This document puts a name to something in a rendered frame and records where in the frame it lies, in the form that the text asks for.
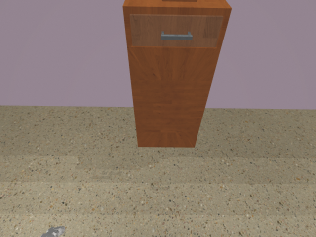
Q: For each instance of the left robot hand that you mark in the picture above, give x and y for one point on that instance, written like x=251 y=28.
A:
x=54 y=232

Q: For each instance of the cabinet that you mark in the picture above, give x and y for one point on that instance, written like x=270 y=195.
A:
x=170 y=84

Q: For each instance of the drawer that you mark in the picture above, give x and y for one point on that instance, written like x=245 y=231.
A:
x=146 y=29

